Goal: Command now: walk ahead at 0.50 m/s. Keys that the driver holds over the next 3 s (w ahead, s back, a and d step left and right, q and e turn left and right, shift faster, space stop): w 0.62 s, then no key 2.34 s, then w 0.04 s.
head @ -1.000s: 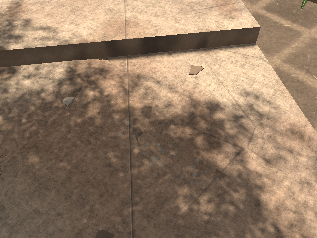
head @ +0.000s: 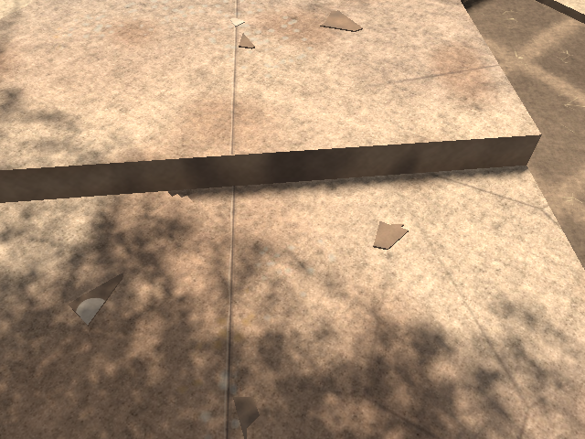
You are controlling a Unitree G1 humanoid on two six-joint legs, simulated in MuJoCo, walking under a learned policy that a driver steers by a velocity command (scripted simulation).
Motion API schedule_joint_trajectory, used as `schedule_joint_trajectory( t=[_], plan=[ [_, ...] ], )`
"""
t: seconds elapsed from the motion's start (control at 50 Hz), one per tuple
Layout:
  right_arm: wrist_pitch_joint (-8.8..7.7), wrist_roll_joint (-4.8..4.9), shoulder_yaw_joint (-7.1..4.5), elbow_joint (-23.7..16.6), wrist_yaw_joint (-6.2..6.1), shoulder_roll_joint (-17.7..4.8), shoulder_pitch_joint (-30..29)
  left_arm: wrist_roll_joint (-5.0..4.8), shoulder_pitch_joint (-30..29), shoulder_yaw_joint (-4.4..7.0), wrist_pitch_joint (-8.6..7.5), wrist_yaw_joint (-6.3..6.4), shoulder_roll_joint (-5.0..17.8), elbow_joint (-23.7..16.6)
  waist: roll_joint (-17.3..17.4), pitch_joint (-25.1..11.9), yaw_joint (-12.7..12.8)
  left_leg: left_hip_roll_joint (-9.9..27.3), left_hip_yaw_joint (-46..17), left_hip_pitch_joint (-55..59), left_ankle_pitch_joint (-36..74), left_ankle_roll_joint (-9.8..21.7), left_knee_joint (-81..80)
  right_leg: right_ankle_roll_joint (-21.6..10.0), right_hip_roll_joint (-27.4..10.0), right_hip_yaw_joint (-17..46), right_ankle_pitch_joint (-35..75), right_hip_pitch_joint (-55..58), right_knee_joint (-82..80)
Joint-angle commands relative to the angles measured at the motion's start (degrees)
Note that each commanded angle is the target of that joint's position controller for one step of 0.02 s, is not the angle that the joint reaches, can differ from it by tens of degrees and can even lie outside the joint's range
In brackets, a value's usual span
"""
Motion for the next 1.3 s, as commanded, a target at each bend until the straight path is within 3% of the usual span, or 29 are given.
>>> schedule_joint_trajectory(
  t=[0.02,0.12,0.2,0.3,0.36,0.4,0.42,0.44,0.46,0.48,0.5,0.52,0.56,0.66,0.7,0.78,0.86,0.9,0.92,0.94,0.96,0.98,1.02,1.08,1.16,1.18,1.2,1.26,1.3],
  plan=[
    [-0.94,-0.35,-0.77,-1.3,0.11,-4.7,1.7,0.27,2.8,1.35,0.56,0.52,3.0,-2.8,6.3,-3.7,1.2,14.9,-16.7,9.2,6.9,9.8,-16.2,-0.1,-5.4,2.3,4.5,-8.4,-2.1],
    [-0.59,-0.07,-1.42,0.8,-1.59,-7.6,6.3,1.09,-6.2,1.69,1.29,0.68,3.0,-6.0,4.4,-0.1,-0.1,14.6,-12.1,10.6,10.5,9.7,-19.3,2.3,-6.0,1.5,16.4,-16.2,-15.6],
    [-0.11,0.5,-1.34,2.1,-2.17,-8.1,9.5,0.77,-13.7,1.17,0.82,-0.07,1.8,-7.9,5.0,1.4,-2.4,12.8,-8.2,12.4,9.6,7.7,-19.6,2.4,-3.9,-0.5,25.4,-14.5,-28.4],
    [0.93,0.92,-1.66,4.6,-2.36,-8.7,13.9,0.11,-21.3,0.58,0.24,-1.6,1.9,-10.7,5.2,3.8,-4.7,15.7,-8.1,20.3,9.5,7.5,-16.7,1.5,-2.3,-1.4,22.6,-15.5,-36.1],
    [1.66,1.17,-2.22,5.0,-2.69,-9.7,13.2,0.0,-20.3,0.92,-0.34,-2.48,3.4,-11.3,6.4,2.9,-2.8,17.7,-8.6,23.9,16.1,6.3,-12.4,-0.7,-1.0,-1.9,16.7,-11.5,-38.8],
    [2.15,1.25,-2.25,4.4,-2.74,-9.9,10.4,0.29,-10.2,2.56,-0.55,-2.32,6.4,-8.5,6.9,-3.1,3.1,15.1,-5.9,22.4,32.8,4.3,-1.2,-3.0,2.6,-5.0,15.8,3.8,-40.7],
    [2.23,0.8,-1.55,3.7,-2.72,-8.2,10.0,0.59,0.4,4.04,-0.54,-1.86,9.6,-5.3,5.0,-10.1,7.2,11.8,-3.5,15.2,31.0,2.5,11.8,-5.3,0.4,-2.4,17.4,19.8,-39.2],
    [1.47,-0.02,0.1,2.4,-2.36,-3.0,15.0,1.78,9.1,5.44,-0.32,-1.41,15.6,-3.9,-6.8,-19.6,6.8,4.4,-0.5,-6.0,8.9,-1.3,34.7,-12.9,-14.6,19.8,14.3,43.1,-39.9],
    [-0.02,0.73,0.83,3.2,-1.9,-1.3,16.4,1.09,10.2,4.62,-0.07,-1.67,13.4,-3.2,-14.3,-24.8,6.3,-1.3,-6.9,-18.4,-23.8,-2.2,47.0,-17.7,-20.8,40.3,7.0,49.5,-49.9],
    [-1.1,2.23,-0.71,2.3,-1.59,-7.2,11.7,0.66,6.0,3.32,-0.19,-1.7,9.6,-3.9,-9.5,-17.3,6.3,2.7,-10.4,-24.2,-22.3,-0.9,52.1,-14.6,-18.6,34.7,3.1,43.5,-51.0],
    [-1.56,2.84,-0.9,0.9,-1.59,-8.2,7.0,0.78,1.0,2.62,-0.16,-1.57,7.3,-5.2,-6.0,-11.0,5.1,5.8,-8.8,-24.9,-17.1,-0.1,51.1,-12.3,-16.4,26.1,5.2,35.0,-51.9],
    [-1.36,2.29,-1.08,0.7,-1.96,-7.6,4.8,1.18,-3.1,2.01,-0.22,-1.78,5.7,-5.7,-1.8,-6.4,3.2,8.3,-7.6,-22.5,-12.4,-0.2,47.2,-11.0,-14.0,19.8,9.5,26.0,-54.1],
    [0.26,1.31,-1.54,1.2,-2.43,-5.8,6.3,1.9,-5.9,1.33,-0.57,-2.13,3.5,-5.6,-2.9,-3.6,-0.2,10.8,-7.9,-15.8,-7.8,-0.4,41.4,-9.6,-10.6,13.2,13.5,16.7,-57.8],
    [1.76,0.2,-1.82,-0.4,-2.96,-4.5,1.8,2.04,-2.0,1.85,-0.82,-0.93,6.5,-3.2,-1.0,0.1,-0.9,10.6,-6.5,-19.0,1.1,-3.1,29.5,-10.6,-9.5,5.5,32.6,14.4,-60.0],
    [1.56,-0.15,-1.36,-1.2,-2.67,-3.0,-0.7,2.06,-1.7,1.55,-0.24,-0.35,6.1,-2.7,-1.6,-0.4,-0.7,9.1,-5.1,-15.7,6.9,-3.6,20.8,-8.8,-6.9,0.0,42.4,13.5,-58.1],
    [1.7,0.14,-0.64,-2.4,-1.96,-2.2,-7.0,1.6,1.6,1.41,0.59,0.18,7.0,-0.6,-2.4,-1.5,1.8,5.8,-3.3,-9.2,14.9,-3.4,9.6,-7.4,-6.2,-2.3,42.0,15.3,-55.9],
    [1.31,-0.28,-1.04,-3.0,-1.37,-5.0,-7.4,0.93,0.4,1.65,1.75,0.72,7.3,1.0,-3.2,-2.3,0.7,5.0,-4.8,-7.3,9.0,-1.2,4.1,-6.4,-8.9,0.9,41.7,21.8,-49.3],
    [0.73,-1.04,-2.27,-0.3,-1.66,-8.2,-0.7,0.89,0.5,1.54,2.07,0.93,6.7,1.0,-0.2,-6.0,-2.0,4.3,-4.2,3.8,22.8,0.8,-2.8,-3.1,-4.6,-0.2,39.8,21.9,-40.3],
    [-0.18,-4.32,-1.03,3.2,-1.98,-7.1,9.1,3.62,7.8,0.64,1.43,0.86,3.3,2.1,5.6,-8.9,-0.8,11.7,-8.5,17.1,45.9,0.8,0.6,-0.6,-1.1,-3.0,25.2,16.4,-33.0],
    [0.34,-3.62,-1.15,4.2,-2.24,-7.7,12.1,1.14,18.0,-0.63,1.89,0.92,-1.8,5.0,15.6,-17.8,0.8,23.5,-20.3,31.5,64.2,10.3,4.2,1.4,4.2,-4.2,-4.8,6.6,-21.1],
    [1.2,-1.44,-0.47,3.3,-2.27,-5.5,10.9,1.12,13.4,0.12,3.12,1.2,1.9,5.4,13.3,-19.7,-1.6,24.6,-23.7,28.9,60.8,13.2,1.9,1.4,5.7,-0.9,-19.6,5.2,-15.2],
    [1.69,-0.74,-0.12,2.5,-2.47,-5.7,6.8,1.9,8.2,0.54,3.88,0.94,3.2,4.0,11.4,-15.5,-0.9,22.3,-21.4,23.3,49.1,12.5,-1.3,1.3,5.0,1.1,-20.5,3.9,-13.5],
    [2.9,-1.19,0.63,1.5,-3.48,-4.9,-0.4,2.63,3.2,0.43,5.15,0.57,2.7,3.4,9.1,-8.5,1.6,18.2,-17.6,11.8,27.4,8.5,-7.4,1.7,2.8,1.2,-15.1,6.2,-17.9],
    [4.22,-1.69,0.7,1.9,-3.56,-5.1,-2.8,2.63,5.5,-0.28,6.85,0.89,1.4,5.7,10.6,-6.7,2.9,14.3,-14.2,4.7,9.2,5.8,-11.7,2.2,3.7,-1.9,-7.8,13.5,-27.7],
    [5.58,-0.14,0.4,3.6,-2.93,-5.4,-2.7,3.52,5.9,-1.19,6.83,1.05,0.7,7.4,6.9,-2.7,3.3,11.2,-12.7,-3.9,-17.3,0.2,-13.6,0.3,2.3,-1.0,7.8,21.5,-44.5],
    [5.91,-0.11,0.47,4.0,-2.7,-4.7,-1.3,4.07,4.5,-1.19,6.36,1.15,2.7,6.4,4.0,-0.6,2.1,9.5,-11.8,-4.9,-18.9,-2.1,-12.1,-0.5,-2.3,4.8,2.7,19.4,-50.0],
    [5.67,0.79,-0.5,2.2,-3.82,-6.0,-5.5,1.77,0.0,-0.31,6.61,1.64,5.4,5.5,-0.6,3.6,0.7,4.4,-5.9,0.8,-15.8,-3.1,-9.0,-1.8,-1.6,2.3,-9.7,6.2,-48.6],
    [5.1,-0.4,-0.04,4.4,-4.74,-3.1,-1.2,2.14,-0.8,-0.79,4.97,1.98,3.1,5.8,-4.0,3.6,-1.0,3.9,-5.3,10.7,-6.2,-2.7,-3.6,-0.2,-1.2,3.2,-11.8,-1.1,-53.4],
    [5.18,-0.71,-0.07,5.5,-4.71,-3.2,0.6,1.88,-0.7,-0.81,4.07,1.85,2.3,5.7,-2.1,3.6,-1.0,4.2,-5.3,10.2,-3.1,-1.8,-3.0,0.2,-1.2,3.0,-6.9,0.8,-52.2]
  ],
)
Next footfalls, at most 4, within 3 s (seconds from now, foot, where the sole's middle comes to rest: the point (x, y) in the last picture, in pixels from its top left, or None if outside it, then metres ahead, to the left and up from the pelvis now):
0.42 right None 0.40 -0.16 -0.77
0.90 left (270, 371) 0.64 0.06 -0.77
1.16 right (365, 415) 0.53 -0.16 -0.77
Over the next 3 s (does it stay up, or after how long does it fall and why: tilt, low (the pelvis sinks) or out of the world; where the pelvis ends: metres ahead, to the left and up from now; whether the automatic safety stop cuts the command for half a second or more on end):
stays up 0.55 -0.05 0.00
